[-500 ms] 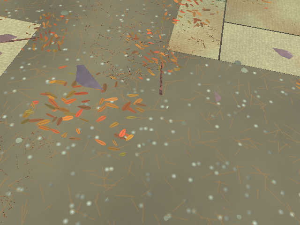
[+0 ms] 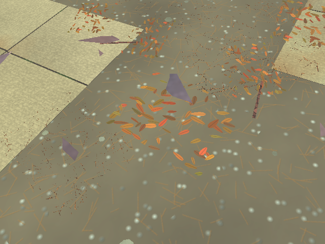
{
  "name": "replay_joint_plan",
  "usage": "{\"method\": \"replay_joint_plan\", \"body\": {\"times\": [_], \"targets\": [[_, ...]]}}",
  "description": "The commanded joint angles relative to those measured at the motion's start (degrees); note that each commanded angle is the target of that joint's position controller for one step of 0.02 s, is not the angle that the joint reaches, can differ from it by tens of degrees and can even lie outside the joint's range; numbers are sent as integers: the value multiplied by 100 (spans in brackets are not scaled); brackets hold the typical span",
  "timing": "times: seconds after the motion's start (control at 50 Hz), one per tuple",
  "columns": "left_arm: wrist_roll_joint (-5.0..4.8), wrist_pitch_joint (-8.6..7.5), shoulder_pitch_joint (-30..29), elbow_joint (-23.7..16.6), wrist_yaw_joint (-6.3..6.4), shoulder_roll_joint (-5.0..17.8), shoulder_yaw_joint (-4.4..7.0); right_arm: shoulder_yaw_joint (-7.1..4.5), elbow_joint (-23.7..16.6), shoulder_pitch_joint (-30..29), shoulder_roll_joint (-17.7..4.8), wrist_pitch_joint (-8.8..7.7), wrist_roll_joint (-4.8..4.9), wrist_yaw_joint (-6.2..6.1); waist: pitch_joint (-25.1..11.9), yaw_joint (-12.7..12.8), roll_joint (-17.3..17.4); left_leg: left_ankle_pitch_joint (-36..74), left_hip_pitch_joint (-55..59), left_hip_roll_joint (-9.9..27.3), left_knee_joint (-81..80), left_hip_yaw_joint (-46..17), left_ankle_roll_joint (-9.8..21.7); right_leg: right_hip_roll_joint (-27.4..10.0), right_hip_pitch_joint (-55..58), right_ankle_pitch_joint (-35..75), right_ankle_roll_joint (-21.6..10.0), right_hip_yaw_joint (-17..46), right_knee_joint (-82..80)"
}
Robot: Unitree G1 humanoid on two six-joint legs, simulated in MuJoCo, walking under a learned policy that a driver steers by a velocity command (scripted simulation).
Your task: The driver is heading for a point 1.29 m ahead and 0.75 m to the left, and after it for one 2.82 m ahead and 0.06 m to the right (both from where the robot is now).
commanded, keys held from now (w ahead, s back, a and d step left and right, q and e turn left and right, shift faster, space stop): q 0.70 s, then w+q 0.30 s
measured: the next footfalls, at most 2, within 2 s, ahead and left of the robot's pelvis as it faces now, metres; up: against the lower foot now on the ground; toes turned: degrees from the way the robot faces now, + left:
left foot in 0.28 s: +0.02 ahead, +0.15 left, +0.00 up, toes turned +12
right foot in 0.80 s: +0.10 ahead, -0.05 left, +0.00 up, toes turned +33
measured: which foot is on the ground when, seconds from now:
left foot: up 0.00-0.26, down 0.28-0.80, up 0.82-1.00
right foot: down 0.00-0.28, up 0.30-0.78, down 0.80-1.00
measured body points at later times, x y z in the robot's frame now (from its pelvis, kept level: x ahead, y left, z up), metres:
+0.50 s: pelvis -0.01 +0.06 +0.00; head +0.02 +0.10 +0.45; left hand +0.06 +0.38 -0.11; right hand +0.22 -0.18 -0.07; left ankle -0.02 +0.14 -0.74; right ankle +0.02 -0.10 -0.65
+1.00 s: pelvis +0.04 +0.05 +0.01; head +0.06 +0.04 +0.45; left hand -0.05 +0.34 -0.09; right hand +0.33 -0.10 -0.09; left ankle -0.02 +0.19 -0.66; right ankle +0.07 -0.07 -0.74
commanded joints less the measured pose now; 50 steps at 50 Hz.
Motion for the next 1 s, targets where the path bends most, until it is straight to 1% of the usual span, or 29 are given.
{"method": "replay_joint_plan", "body": {"times": [0.02,0.06,0.12,0.18,0.22,0.24,0.26,0.28,0.3,0.32,0.34,0.36,0.38,0.4,0.42,0.46,0.56,0.62,0.7,0.74,0.76,0.78,0.8,0.82,0.84,0.86,0.9,0.96,1.0], "targets": [[-8,-19,-297,-439,98,763,154,-154,-374,55,-405,2,50,5,-274,13,-1181,316,-659,339,438,262,-255,-1334,704,1776,-1067,856,-850],[20,34,-45,-382,131,865,195,-96,-533,-229,-299,-21,49,29,-388,225,-1282,318,-747,497,-119,394,-328,-1477,1151,1966,-1185,786,-825],[-13,85,-58,-364,94,1089,278,-13,-655,-321,-175,-33,-12,105,-570,290,-1297,219,-240,718,-984,620,-293,-1652,1204,2191,-1230,551,-762],[-79,108,-145,-344,10,1235,332,-15,-688,-211,-229,-12,-6,168,-625,252,-1377,320,413,697,-1744,939,-152,-1740,954,2398,-1190,297,-679],[-170,97,-159,-303,-25,1277,346,-46,-696,-80,-268,22,8,214,-625,164,-1373,578,726,659,-2377,1047,18,-1819,932,2336,-1079,228,-485],[-235,91,-234,-290,-31,1274,346,-64,-656,87,-258,34,8,238,-632,24,-1316,988,1055,602,-2945,1141,163,-1791,825,2225,-933,109,-271],[-289,77,-199,-239,-34,1177,322,-104,-574,326,-291,36,-1,233,-662,-106,-1197,1520,1580,483,-3593,1184,352,-1672,568,1892,-677,-95,91],[-232,51,165,-93,-61,936,259,-199,-523,571,-539,26,-13,178,-744,-134,-559,2466,2415,624,-4084,707,586,-1378,-70,1080,-226,-511,864],[136,48,146,-335,-89,466,88,-361,-648,747,-1313,-19,-35,67,-817,24,1432,4834,3443,2251,-4088,-1561,1307,-590,-1850,-2024,426,-988,2788],[70,39,-420,-534,-17,675,137,-294,-778,672,-1273,-175,-254,139,-998,-328,1196,5000,2836,2856,-4175,-2330,2396,-99,-2380,-2739,540,-48,3901],[-58,69,-576,-530,28,899,204,-226,-728,549,-1036,-296,-287,180,-858,-347,651,4390,2639,2559,-4300,-1863,2316,-228,-2413,-2376,482,249,4300],[-91,84,-538,-488,54,953,237,-177,-661,296,-870,-354,-199,158,-644,-175,505,3822,2481,2197,-4321,-1450,1980,-316,-2433,-1843,408,330,4221],[-53,97,-447,-383,98,964,262,-127,-671,63,-709,-344,-96,119,-577,-80,322,3427,2439,1950,-4315,-1249,1717,-370,-2430,-1436,409,374,4046],[-19,108,-369,-362,111,987,278,-77,-689,-99,-647,-320,-41,81,-540,6,411,3562,2278,1818,-4322,-1127,1644,-328,-2290,-1125,458,365,4001],[-26,100,-290,-329,91,951,276,-42,-704,-128,-609,-300,-59,46,-619,60,482,3701,2188,1719,-4336,-1063,1641,-234,-2105,-897,505,337,4076],[-66,90,-179,-280,65,856,250,-25,-699,-108,-591,-290,-103,2,-753,76,442,3691,2252,1631,-4332,-1019,1669,-138,-1991,-646,569,329,3847],[-75,68,-435,-356,51,731,186,-70,-648,-19,-724,-241,-84,-49,-654,-65,488,2874,2281,1536,-4283,-1418,1670,-13,-1820,-575,655,453,2503],[-95,22,-486,-382,9,735,180,-92,-653,-69,-777,-205,-91,-26,-585,-108,540,2526,2015,1493,-4230,-1752,1696,82,-1460,-710,619,516,1950],[-137,-74,-405,-405,-68,769,195,-104,-669,-196,-788,-154,-58,29,-662,-103,595,2939,1977,1427,-4023,-2217,1665,212,-979,-839,510,544,1286],[-173,-124,-198,-371,-120,772,206,-87,-675,-263,-739,-128,6,29,-804,2,566,1837,1832,1249,-4042,-2378,1572,238,-465,-565,380,471,592],[-184,-149,-9,-309,-134,729,217,-61,-685,-368,-680,-115,45,16,-755,168,518,1038,1488,1054,-3999,-2339,1439,234,57,-121,278,367,-47],[-166,-166,201,-250,-115,787,251,-9,-666,-309,-528,-124,53,2,-734,268,313,110,919,798,-3782,-2151,1214,-9,773,104,115,452,-484],[-81,-165,564,-245,-75,1056,296,109,-628,-44,-139,-144,-15,11,-962,269,-606,-1034,84,271,-2483,-1429,854,-1133,1649,-651,-295,1549,-790],[77,-181,838,-162,-113,1519,374,61,-816,-69,-238,-219,35,1,-503,236,-1552,-1032,-1179,-392,-1302,-425,640,-2070,1475,-1896,-1054,3264,-1403],[94,-267,549,-221,-121,1417,363,-31,-874,-261,-590,-307,-24,-9,-54,168,-1460,-506,-1545,236,-524,-399,507,-2326,1002,-2612,-1334,3617,-1601],[-1,-302,271,-286,-64,1110,276,-101,-765,-207,-776,-321,-36,8,146,92,-1318,-36,-1622,396,-262,-296,408,-2032,909,-2607,-1160,3079,-1635],[-106,-302,196,-322,37,893,190,-108,-605,-36,-641,-310,-74,42,101,114,-1164,574,-1722,506,115,-81,185,-1609,1135,-1972,-817,2202,-1621],[-40,-362,648,-223,79,864,152,4,-686,-266,-252,-402,-6,143,120,349,-1027,1252,-1855,680,252,201,69,-1449,1197,-1071,-788,1321,-1768],[-26,-382,866,-162,53,894,158,48,-762,-427,-150,-441,9,177,158,471,-1013,1489,-1967,775,-54,265,0,-1477,1320,-704,-862,1006,-1841]]}}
